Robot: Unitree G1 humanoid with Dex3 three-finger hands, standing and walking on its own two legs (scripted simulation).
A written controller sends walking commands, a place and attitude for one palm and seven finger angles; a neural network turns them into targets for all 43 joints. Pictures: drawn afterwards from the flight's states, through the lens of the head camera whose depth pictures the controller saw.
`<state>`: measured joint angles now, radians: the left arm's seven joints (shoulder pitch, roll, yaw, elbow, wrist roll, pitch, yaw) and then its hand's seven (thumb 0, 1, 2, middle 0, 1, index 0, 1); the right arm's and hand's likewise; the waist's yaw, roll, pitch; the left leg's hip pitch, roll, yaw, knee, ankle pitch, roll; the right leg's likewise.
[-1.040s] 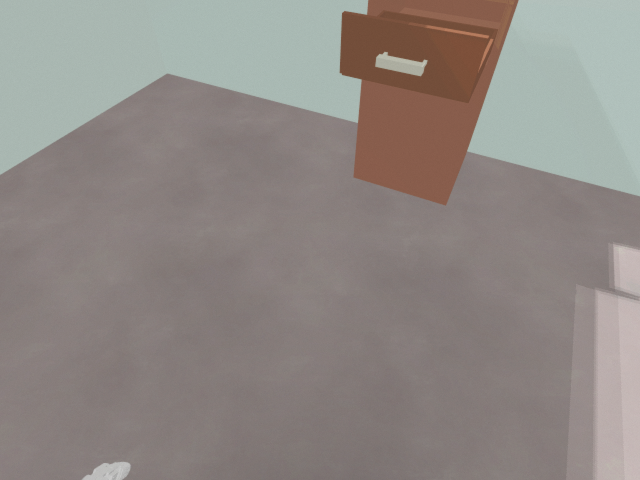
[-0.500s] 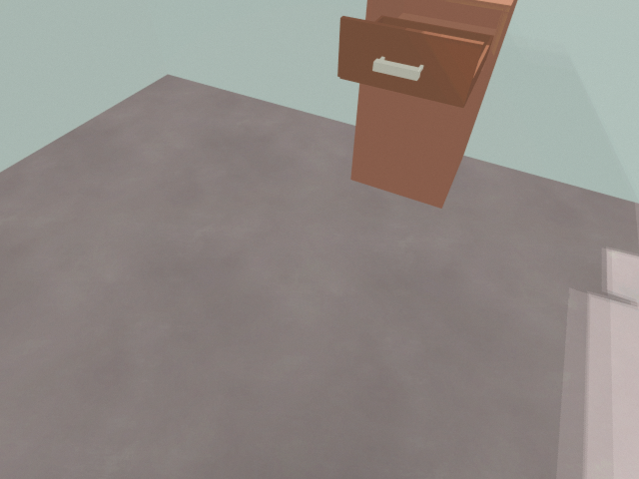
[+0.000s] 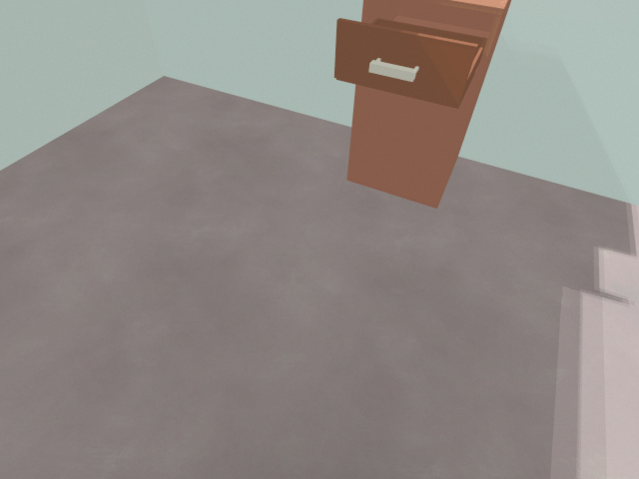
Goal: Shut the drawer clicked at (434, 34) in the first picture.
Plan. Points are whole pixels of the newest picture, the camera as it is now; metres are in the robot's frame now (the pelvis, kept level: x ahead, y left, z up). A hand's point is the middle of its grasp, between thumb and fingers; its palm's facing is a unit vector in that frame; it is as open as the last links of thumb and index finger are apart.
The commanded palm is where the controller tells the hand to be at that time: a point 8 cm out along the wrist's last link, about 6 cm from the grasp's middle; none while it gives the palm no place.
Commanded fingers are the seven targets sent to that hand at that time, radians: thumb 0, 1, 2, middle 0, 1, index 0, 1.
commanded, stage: stand and wait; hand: left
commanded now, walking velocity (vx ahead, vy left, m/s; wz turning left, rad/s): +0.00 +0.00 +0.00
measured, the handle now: (394, 67) +1.22 -0.16 -0.03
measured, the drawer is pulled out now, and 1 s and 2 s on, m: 0.29 0.29 0.29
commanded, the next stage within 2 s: look at it before walking up in 0.06 s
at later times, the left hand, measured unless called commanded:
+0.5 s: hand out of the picture +0.07 +0.25 -0.16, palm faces -0.03 -0.94 -0.34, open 7.4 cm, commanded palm none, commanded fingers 0.00 0.90 0.90 -0.20 -0.30 -0.20 -0.30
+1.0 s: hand out of the picture +0.06 +0.22 -0.17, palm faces -0.03 -0.96 -0.27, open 7.4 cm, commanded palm none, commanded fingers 0.00 0.90 0.90 -0.20 -0.30 -0.20 -0.30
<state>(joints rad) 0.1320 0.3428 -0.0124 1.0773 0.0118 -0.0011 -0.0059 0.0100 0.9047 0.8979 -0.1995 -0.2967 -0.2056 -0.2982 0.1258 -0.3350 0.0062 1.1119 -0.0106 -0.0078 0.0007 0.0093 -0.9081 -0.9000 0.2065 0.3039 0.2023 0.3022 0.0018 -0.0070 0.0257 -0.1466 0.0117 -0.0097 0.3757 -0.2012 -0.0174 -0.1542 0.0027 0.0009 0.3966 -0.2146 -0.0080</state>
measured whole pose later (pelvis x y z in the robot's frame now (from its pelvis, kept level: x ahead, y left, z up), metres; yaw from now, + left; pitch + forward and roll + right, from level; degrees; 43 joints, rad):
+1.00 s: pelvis +0.03 +0.00 -0.01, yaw -2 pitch -1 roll +0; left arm 0.25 0.28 0.00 1.08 0.02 0.02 -0.01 0.01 0.91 0.90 -0.20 -0.30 -0.20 -0.30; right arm 0.19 -0.28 0.01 1.11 -0.02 0.00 0.00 0.01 -0.91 -0.90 0.20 0.30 0.20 0.30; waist 0.02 -0.01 -0.02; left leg -0.16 0.02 0.02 0.47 -0.31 -0.01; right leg -0.17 0.02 0.03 0.47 -0.30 -0.02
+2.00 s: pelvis +0.43 -0.02 +0.00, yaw -15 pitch +0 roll +1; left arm 0.17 0.18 0.06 0.98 0.04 0.00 -0.03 0.01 0.91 0.90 -0.19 -0.30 -0.20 -0.30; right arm 0.35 -0.17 -0.05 1.10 -0.03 -0.07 -0.01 0.00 -0.93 -0.90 0.20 0.30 0.20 0.30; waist -0.02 -0.02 0.03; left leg -0.07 0.02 0.26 0.37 -0.30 0.03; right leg -0.53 -0.12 -0.08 0.74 -0.20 -0.01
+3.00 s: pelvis +0.78 -0.19 -0.02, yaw -23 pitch +0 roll +0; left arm 0.15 0.14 0.06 1.03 0.02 -0.07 0.00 0.00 0.92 0.90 -0.19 -0.30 -0.20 -0.30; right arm 0.39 -0.11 -0.04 1.18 -0.01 -0.01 -0.01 0.01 -0.91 -0.90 0.21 0.30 0.20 0.30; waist -0.03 0.03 0.08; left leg -0.29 0.12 0.09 1.04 -0.50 -0.01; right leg -0.35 -0.05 -0.17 0.60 -0.25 -0.05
